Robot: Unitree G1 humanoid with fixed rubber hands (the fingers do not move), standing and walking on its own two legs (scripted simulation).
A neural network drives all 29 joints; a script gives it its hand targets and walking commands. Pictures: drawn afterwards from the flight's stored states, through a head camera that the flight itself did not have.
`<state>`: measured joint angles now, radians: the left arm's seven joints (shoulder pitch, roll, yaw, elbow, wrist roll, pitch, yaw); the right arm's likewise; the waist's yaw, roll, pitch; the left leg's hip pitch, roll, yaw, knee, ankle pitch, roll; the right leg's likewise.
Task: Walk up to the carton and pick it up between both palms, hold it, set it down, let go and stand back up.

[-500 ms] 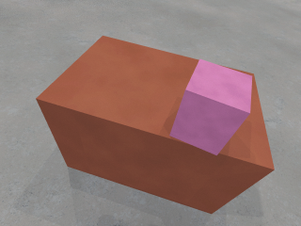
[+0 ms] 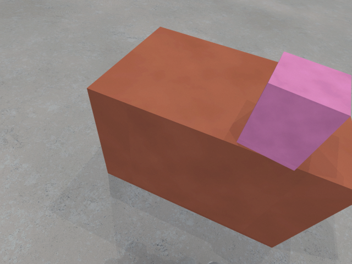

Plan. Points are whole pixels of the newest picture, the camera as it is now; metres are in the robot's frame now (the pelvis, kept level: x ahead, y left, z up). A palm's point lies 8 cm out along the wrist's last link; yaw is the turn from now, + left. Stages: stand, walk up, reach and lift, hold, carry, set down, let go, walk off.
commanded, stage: walk up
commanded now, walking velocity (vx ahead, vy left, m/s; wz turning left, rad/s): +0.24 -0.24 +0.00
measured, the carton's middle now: (289, 111) +0.57 -0.31 +0.04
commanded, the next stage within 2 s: none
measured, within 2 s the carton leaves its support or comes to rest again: neither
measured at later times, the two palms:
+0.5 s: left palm out of the picture +0.14 +0.15 -0.11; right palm out of the picture -0.05 -0.32 -0.11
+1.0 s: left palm out of the picture +0.04 +0.01 -0.10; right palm out of the picture +0.10 -0.46 -0.12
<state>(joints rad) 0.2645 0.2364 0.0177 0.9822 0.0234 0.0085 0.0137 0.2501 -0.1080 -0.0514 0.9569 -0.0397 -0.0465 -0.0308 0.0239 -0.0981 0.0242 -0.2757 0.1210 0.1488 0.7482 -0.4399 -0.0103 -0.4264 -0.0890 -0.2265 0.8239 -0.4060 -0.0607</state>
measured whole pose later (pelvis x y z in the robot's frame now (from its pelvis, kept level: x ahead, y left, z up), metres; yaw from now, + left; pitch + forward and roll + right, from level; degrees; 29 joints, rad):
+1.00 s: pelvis +0.07 -0.21 +0.03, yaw -2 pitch +1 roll +1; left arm 0.39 0.12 -0.01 1.02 0.01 -0.01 0.05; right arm 0.22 -0.20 -0.08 1.01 -0.01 0.07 -0.04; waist 0.01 0.02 0.04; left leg -0.37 0.00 0.10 0.87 -0.32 0.01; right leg -0.10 0.12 -0.16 0.29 -0.21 -0.08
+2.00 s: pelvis -0.03 -0.22 +0.03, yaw -2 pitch -2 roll -3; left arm 0.28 0.23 0.05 1.02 0.01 0.06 0.04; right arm 0.29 -0.15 -0.04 1.02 -0.02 0.01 -0.01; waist 0.01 -0.03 0.03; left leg -0.21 0.04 0.12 0.49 -0.26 0.05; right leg -0.35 -0.04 0.02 0.75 -0.45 0.01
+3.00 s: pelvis +0.02 -0.29 +0.03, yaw -1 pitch -1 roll +3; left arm 0.28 0.11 -0.01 1.12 0.00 -0.02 0.05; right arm 0.34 -0.14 -0.02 1.09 -0.03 0.02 -0.02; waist -0.01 0.03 0.03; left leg -0.20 0.06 0.03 0.55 -0.35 0.01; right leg -0.19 -0.01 -0.14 0.37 -0.18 -0.08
